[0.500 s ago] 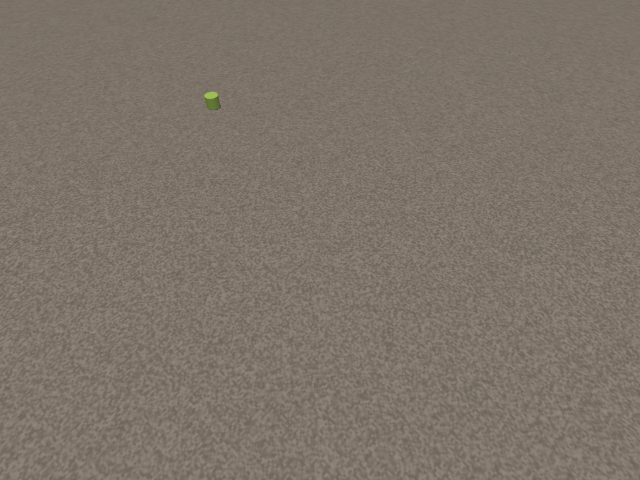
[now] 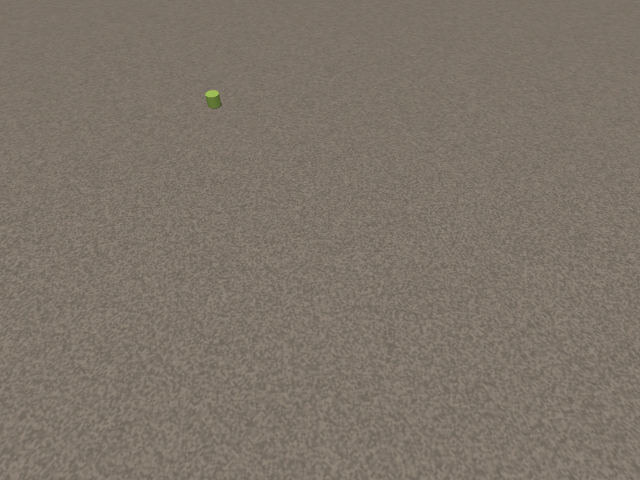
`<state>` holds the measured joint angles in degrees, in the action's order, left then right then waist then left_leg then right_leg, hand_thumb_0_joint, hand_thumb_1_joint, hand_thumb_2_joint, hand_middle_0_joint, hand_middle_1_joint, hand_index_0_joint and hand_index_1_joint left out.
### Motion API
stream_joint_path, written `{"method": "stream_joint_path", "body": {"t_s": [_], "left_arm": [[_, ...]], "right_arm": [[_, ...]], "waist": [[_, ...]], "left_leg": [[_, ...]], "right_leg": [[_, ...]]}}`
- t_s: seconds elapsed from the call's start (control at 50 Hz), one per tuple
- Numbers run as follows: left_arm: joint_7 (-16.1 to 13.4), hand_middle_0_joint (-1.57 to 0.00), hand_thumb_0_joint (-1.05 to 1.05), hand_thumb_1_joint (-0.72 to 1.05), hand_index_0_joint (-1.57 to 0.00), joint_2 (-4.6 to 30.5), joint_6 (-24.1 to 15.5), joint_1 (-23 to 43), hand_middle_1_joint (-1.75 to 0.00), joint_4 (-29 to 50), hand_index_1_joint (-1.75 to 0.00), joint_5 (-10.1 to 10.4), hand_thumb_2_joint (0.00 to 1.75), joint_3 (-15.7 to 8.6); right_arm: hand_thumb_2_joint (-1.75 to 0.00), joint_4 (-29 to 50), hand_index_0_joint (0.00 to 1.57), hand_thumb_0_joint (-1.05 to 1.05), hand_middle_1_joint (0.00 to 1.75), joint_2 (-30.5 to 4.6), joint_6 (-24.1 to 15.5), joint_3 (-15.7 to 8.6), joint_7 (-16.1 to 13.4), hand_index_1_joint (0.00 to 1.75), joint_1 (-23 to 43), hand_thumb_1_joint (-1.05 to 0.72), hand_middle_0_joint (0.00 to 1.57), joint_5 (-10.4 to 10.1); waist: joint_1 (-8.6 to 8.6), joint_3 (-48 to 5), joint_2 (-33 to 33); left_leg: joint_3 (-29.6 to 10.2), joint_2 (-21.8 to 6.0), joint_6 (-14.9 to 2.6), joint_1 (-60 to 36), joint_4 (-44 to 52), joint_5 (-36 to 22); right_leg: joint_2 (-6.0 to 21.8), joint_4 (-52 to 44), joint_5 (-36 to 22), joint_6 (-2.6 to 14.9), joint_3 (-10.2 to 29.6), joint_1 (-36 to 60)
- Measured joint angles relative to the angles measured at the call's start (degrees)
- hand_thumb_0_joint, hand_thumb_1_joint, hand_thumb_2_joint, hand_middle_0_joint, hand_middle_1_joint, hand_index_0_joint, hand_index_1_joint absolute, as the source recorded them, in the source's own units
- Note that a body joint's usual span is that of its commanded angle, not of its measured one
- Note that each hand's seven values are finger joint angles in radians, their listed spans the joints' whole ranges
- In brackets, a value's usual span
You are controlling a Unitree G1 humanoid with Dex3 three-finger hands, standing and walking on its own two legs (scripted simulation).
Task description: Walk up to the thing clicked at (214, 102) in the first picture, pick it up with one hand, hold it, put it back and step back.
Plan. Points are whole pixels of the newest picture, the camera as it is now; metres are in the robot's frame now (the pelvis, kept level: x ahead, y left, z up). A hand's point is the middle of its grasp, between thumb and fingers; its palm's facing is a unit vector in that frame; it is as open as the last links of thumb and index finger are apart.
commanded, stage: stand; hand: left
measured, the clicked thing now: (213, 99) +2.11 +0.61 -0.75
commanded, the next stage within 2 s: walk up in 0.62 s
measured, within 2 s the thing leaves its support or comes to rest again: neither
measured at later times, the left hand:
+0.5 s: hand out of the picture +0.08 +0.25 -0.16, palm faces -0.03 -0.94 -0.33, open 7.4 cm
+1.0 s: hand out of the picture +0.09 +0.41 -0.18, palm faces +0.12 -0.91 -0.40, open 7.4 cm
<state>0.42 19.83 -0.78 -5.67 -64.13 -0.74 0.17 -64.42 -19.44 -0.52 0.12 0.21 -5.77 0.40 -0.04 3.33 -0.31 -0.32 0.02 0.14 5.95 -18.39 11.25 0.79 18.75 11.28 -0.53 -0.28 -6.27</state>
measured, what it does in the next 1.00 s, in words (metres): walks ahead: left foot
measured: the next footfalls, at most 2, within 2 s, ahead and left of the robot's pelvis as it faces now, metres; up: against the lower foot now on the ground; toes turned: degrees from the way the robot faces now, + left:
left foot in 0.98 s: +0.20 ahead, +0.24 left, +0.00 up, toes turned +12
right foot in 1.50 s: +0.59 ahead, +0.03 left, +0.00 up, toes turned +3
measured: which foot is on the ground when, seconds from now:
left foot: down 0.00-0.68, up 0.70-0.96, down 0.98-1.00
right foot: down 0.00-1.00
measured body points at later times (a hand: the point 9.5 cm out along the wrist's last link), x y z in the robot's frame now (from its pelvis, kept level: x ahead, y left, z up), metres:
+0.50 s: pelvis +0.00 +0.00 +0.00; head +0.02 +0.00 +0.45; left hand +0.08 +0.30 -0.13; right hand +0.08 -0.30 -0.13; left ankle -0.01 +0.12 -0.75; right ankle -0.01 -0.12 -0.75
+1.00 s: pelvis +0.10 +0.09 -0.03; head +0.08 +0.11 +0.42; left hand +0.08 +0.45 -0.15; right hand +0.23 -0.25 -0.11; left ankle +0.17 +0.23 -0.75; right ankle -0.01 -0.12 -0.74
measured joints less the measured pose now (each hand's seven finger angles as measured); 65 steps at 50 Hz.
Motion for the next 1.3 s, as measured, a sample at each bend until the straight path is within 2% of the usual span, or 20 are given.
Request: {"method": "stream_joint_path", "body": {"t_s": [0.62, 0.68, 0.72, 0.76, 0.8, 0.86, 0.9, 0.94, 0.98, 1.02, 1.04, 1.08, 1.12, 1.18, 1.26, 1.3], "left_arm": [[-0.04, -0.20, 0.00, 0.90, -0.20, 0.03, 0.10, -0.37, -0.30, 0.14, -0.30, 0.00, 0.90, -0.22], [2.11, -0.20, 0.00, 0.90, -0.20, 0.55, -0.90, -1.87, -0.30, 1.94, -0.30, -0.82, 0.90, -1.79], [2.89, -0.20, 0.00, 0.90, -0.20, 1.07, -2.05, -3.26, -0.30, 3.60, -0.30, -1.28, 0.90, -2.75], [3.00, -0.20, 0.00, 0.90, -0.21, 1.92, -3.04, -4.33, -0.30, 5.10, -0.30, -1.49, 0.90, -3.39], [2.91, -0.20, 0.00, 0.90, -0.21, 2.74, -3.63, -5.64, -0.30, 5.86, -0.30, -1.59, 0.90, -3.80], [3.15, -0.20, 0.00, 0.90, -0.21, 4.61, -3.33, -7.80, -0.30, 5.72, -0.30, -1.89, 0.90, -4.23], [3.41, -0.20, 0.00, 0.90, -0.21, 6.39, -2.88, -8.96, -0.30, 5.49, -0.30, -1.92, 0.90, -4.53], [3.73, -0.20, 0.00, 0.90, -0.21, 8.07, -2.47, -9.71, -0.30, 5.26, -0.30, -1.77, 0.90, -4.87], [3.87, -0.20, 0.00, 0.90, -0.20, 9.31, -2.00, -10.11, -0.30, 4.90, -0.30, -1.68, 0.90, -5.18], [3.60, -0.20, 0.00, 0.90, -0.20, 10.45, -1.33, -9.96, -0.30, 4.47, -0.30, -1.73, 0.90, -5.51], [3.39, -0.20, 0.00, 0.90, -0.20, 10.31, -0.88, -9.76, -0.30, 4.27, -0.30, -1.47, 0.90, -5.37], [3.29, -0.20, 0.01, 0.90, -0.20, 9.39, -0.43, -8.50, -0.30, 4.15, -0.30, -1.25, 0.90, -4.27], [3.74, -0.19, 0.01, 0.91, -0.20, 8.56, -1.03, -6.96, -0.30, 4.72, -0.30, -0.46, 0.90, -3.38], [4.97, -0.19, 0.01, 0.91, -0.20, 7.42, -1.76, -5.38, -0.30, 6.68, -0.30, 0.34, 0.90, -2.99], [6.28, -0.20, 0.00, 0.90, -0.20, 6.34, -1.51, -4.35, -0.30, 8.57, -0.30, -0.01, 0.90, -3.01], [6.69, -0.20, 0.00, 0.90, -0.20, 6.07, -1.14, -4.03, -0.30, 8.86, -0.30, -0.33, 0.90, -3.16]], "right_arm": [[-0.89, 0.33, 0.21, 0.00, 0.30, -0.20, 0.00, 0.16, -0.16, 0.30, -0.26, -0.91, 0.21, 0.03], [-0.89, 2.03, 0.21, 0.00, 0.30, -0.89, -0.24, -1.75, 2.04, 0.30, -2.51, -0.90, 0.21, 0.81], [-0.89, 2.76, 0.21, 0.00, 0.30, -2.11, 0.19, -2.62, 3.01, 0.30, -4.06, -0.90, 0.21, 1.43], [-0.89, 3.09, 0.21, 0.00, 0.30, -3.13, 0.53, -3.36, 3.55, 0.30, -4.69, -0.90, 0.21, 1.81], [-0.89, 3.64, 0.21, 0.01, 0.30, -4.48, 0.25, -3.95, 4.33, 0.30, -4.62, -0.90, 0.21, 1.61], [-0.89, 5.11, 0.21, 0.01, 0.30, -6.07, -0.12, -4.97, 5.68, 0.30, -4.58, -0.91, 0.21, 1.20], [-0.89, 6.13, 0.20, 0.01, 0.30, -6.59, -0.25, -5.48, 6.38, 0.30, -4.71, -0.91, 0.21, 1.10], [-0.89, 6.97, 0.20, 0.01, 0.30, -6.93, -0.57, -6.01, 6.75, 0.30, -5.08, -0.91, 0.21, 1.02], [-0.89, 7.59, 0.20, 0.00, 0.30, -7.33, -1.25, -6.57, 6.63, 0.30, -5.78, -0.91, 0.21, 1.00], [-0.89, 8.02, 0.20, 0.00, 0.30, -6.42, -2.15, -6.96, 5.93, 0.30, -5.21, -0.91, 0.21, 1.26], [-0.89, 8.67, 0.20, 0.00, 0.30, -6.02, -2.78, -6.85, 5.55, 0.30, -5.12, -0.91, 0.21, 1.28], [-0.89, 9.65, 0.21, 0.00, 0.30, -5.02, -3.39, -6.40, 5.11, 0.30, -5.93, -0.91, 0.21, 0.50], [-0.89, 9.54, 0.21, 0.00, 0.30, -3.87, -3.60, -5.54, 4.66, 0.30, -7.41, -0.91, 0.21, 0.27], [-0.89, 8.87, 0.21, 0.00, 0.30, -2.80, -3.84, -4.37, 4.17, 0.30, -10.18, -0.90, 0.21, -0.01], [-0.89, 8.21, 0.21, 0.00, 0.30, -2.43, -4.12, -3.85, 3.87, 0.30, -13.62, -0.90, 0.21, -0.19], [-0.89, 8.03, 0.21, 0.00, 0.30, -2.49, -4.41, -3.83, 3.80, 0.30, -14.95, -0.90, 0.21, -0.23]], "waist": [[0.04, -0.15, 0.11], [-0.04, -1.63, 0.51], [0.02, -2.89, 1.26], [1.03, -2.89, 0.93], [2.00, -2.10, 1.10], [2.24, -1.81, 1.27], [2.37, -2.13, 0.65], [2.43, -2.72, -0.11], [2.15, -3.59, -0.95], [1.88, -3.07, -4.37], [1.31, -2.86, -4.80], [-0.21, -2.28, -4.07], [-0.84, -1.79, -4.04], [-1.42, -1.61, -4.51], [-2.00, -1.51, -4.04], [-2.31, -1.50, -3.52]], "left_leg": [[-0.14, 0.06, -0.07, -0.90, 0.55, -0.19], [-0.98, 0.15, -2.19, 2.70, -6.80, 8.97], [-0.92, -0.33, -2.87, 7.15, -15.20, 13.53], [0.00, -0.42, -2.26, 12.37, -24.20, 13.14], [-0.03, -1.48, -1.83, 16.06, -28.06, 12.63], [-0.34, -4.14, -1.29, 19.33, -25.97, 11.40], [-0.22, -5.71, -0.78, 19.92, -22.23, 8.25], [0.49, -6.64, -0.37, 19.11, -18.48, 3.79], [2.04, -6.34, 0.15, 17.23, -16.26, -0.90], [4.78, -3.63, 0.21, 16.97, -20.69, 1.79], [5.54, -3.17, -0.11, 16.84, -22.37, 3.94], [5.39, -3.05, -1.25, 14.85, -21.83, 5.86], [5.61, -2.59, -1.98, 11.06, -17.53, 5.30], [6.09, -1.07, -1.80, 5.12, -10.04, 3.72], [6.09, 0.47, -2.31, -1.65, -3.47, 4.05], [5.98, 0.90, -2.31, -4.62, -1.16, 4.94]], "right_leg": [[0.08, -0.78, -0.25, -0.09, -0.15, 1.07], [0.03, 4.90, 8.08, 1.25, -1.15, -1.43], [-0.06, 5.93, 9.41, 1.93, -2.53, -1.91], [0.82, 4.45, 5.75, 2.23, -3.19, -1.02], [1.46, 2.73, 4.48, 2.01, -3.42, 0.94], [2.49, 0.87, 5.69, 1.12, -4.39, 4.43], [3.51, 1.07, 7.15, 0.17, -4.91, 6.25], [4.72, 2.86, 9.81, -0.47, -5.43, 7.52], [6.50, 7.26, 14.23, -0.13, -5.79, 7.76], [9.93, 18.41, 18.20, 2.69, -2.57, 4.40], [8.94, 27.12, 18.83, 3.34, -0.06, 0.68], [4.87, 40.97, 17.79, 3.88, 1.46, -6.50], [3.10, 46.50, 13.40, 3.57, 0.69, -12.90], [3.82, 43.27, 6.49, 2.28, -0.37, -20.07], [5.40, 34.97, 0.48, 0.19, -0.23, -25.47], [6.15, 30.75, -1.83, -0.25, -0.05, -26.95]]}}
